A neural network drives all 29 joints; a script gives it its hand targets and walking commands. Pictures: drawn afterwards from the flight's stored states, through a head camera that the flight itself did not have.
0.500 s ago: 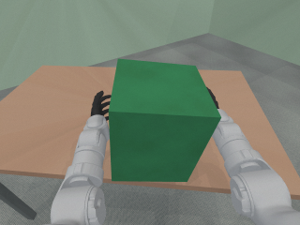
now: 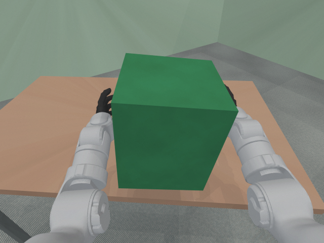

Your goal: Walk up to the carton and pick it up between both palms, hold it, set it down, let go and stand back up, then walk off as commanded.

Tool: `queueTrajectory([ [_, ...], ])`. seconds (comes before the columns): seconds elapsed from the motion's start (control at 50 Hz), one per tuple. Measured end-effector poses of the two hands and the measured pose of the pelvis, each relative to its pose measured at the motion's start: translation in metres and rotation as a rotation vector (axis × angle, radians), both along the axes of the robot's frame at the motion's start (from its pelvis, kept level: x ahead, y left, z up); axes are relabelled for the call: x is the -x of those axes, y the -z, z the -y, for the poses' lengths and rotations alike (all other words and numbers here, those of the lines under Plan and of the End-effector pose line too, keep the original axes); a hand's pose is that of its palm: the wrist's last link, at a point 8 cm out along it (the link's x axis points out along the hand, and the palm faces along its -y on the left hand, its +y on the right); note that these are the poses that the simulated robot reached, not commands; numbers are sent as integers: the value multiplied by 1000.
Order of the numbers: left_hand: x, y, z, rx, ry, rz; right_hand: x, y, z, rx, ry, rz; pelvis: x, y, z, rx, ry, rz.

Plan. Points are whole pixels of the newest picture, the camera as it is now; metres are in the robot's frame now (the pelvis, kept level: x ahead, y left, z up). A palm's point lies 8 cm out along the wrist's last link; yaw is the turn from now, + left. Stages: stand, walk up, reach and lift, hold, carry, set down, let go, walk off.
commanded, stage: reach and lift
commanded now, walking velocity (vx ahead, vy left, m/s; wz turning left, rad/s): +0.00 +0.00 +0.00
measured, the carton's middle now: (165, 123) +0.39 +0.04 +0.15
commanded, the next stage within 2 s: hold in 1.16 s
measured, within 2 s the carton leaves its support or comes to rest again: neither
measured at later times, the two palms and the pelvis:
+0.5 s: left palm (99, 105) +0.37 +0.20 +0.21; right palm (234, 103) +0.39 -0.12 +0.22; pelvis -0.02 +0.00 +0.00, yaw +0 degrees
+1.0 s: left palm (96, 102) +0.37 +0.21 +0.22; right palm (231, 102) +0.39 -0.11 +0.22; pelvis -0.01 +0.01 +0.00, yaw +0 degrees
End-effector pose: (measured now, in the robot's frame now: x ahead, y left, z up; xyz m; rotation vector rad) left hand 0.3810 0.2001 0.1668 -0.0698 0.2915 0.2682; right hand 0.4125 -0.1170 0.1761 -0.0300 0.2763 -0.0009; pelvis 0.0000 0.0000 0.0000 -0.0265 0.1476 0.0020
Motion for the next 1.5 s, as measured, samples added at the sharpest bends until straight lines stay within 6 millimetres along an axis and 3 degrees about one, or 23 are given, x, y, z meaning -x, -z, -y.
queueTrajectory([
  [0.18,4,-27,7,-12,35,43,14,-26,8,-24,36,41,5,0,-1,2,-1,20],
  [0.32,12,-41,5,-44,47,31,23,-36,6,-45,45,32,10,0,-1,2,-1,41],
  [0.98,6,-51,-6,-45,55,-3,21,-41,-6,-57,56,-4,13,0,-6,5,-3,46],
  [1.22,16,-72,-7,-40,51,33,29,-61,-6,-73,55,29,14,0,-6,5,-3,49],
  [1.5,19,-72,-7,-38,54,18,32,-65,-6,-82,61,12,16,0,-6,5,-3,54],
])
